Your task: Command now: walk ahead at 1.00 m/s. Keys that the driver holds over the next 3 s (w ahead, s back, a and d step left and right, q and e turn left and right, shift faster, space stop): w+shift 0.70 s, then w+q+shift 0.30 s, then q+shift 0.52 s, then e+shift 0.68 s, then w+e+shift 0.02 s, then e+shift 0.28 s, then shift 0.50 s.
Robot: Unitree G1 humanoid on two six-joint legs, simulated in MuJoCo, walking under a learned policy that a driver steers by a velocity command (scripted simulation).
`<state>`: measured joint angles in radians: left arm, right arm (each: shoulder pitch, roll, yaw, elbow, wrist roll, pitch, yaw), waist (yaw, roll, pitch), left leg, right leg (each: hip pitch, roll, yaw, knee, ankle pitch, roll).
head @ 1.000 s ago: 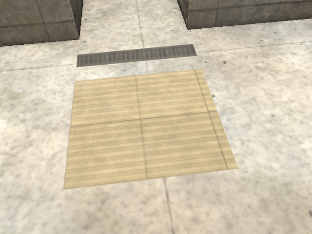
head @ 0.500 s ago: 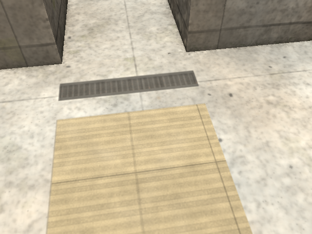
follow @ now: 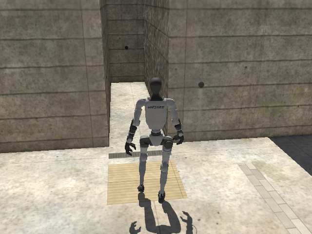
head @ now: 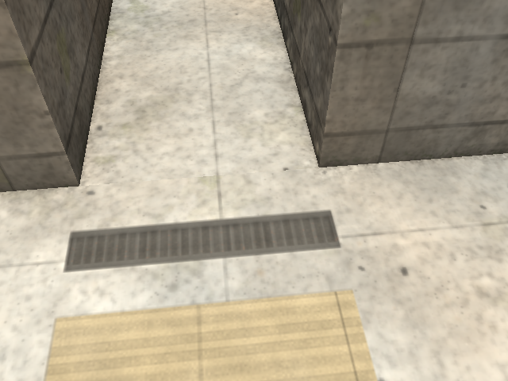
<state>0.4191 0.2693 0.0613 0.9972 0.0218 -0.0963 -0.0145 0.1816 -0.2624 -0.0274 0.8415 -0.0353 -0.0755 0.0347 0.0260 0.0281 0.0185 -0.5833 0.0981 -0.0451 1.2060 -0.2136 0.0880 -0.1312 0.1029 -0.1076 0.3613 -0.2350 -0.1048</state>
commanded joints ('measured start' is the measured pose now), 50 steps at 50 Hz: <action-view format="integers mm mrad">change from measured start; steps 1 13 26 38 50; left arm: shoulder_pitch -14 29 -422 -97 -385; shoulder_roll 61 171 -1 193 156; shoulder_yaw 1 13 -65 -20 -28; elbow -48 -25 -286 -185 -241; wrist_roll -15 26 19 32 21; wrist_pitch -39 5 13 1 89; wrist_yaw -8 40 -46 43 69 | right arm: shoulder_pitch -88 357 244 123 14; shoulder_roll -24 -224 -73 -106 -110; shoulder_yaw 13 -50 -24 14 -37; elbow -97 7 104 -4 -127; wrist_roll -12 -8 36 72 31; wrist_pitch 10 4 -67 -69 90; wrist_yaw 19 -43 -12 -19 -22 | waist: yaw -40 -299 -22 104 -71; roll -48 -131 -33 -251 -99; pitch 139 -263 163 -354 -175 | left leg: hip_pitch -144 757 308 -165 99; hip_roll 57 -46 -20 -208 -3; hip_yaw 51 33 10 -146 47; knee -160 -612 -1169 405 -404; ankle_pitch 124 -67 350 -631 173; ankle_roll -33 111 100 -185 -112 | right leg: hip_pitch -100 51 -487 538 -105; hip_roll -236 -247 -227 -577 -424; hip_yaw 233 51 40 484 -7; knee -324 627 444 180 -56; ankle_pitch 69 939 273 1718 534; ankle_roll -103 -21 50 -340 -121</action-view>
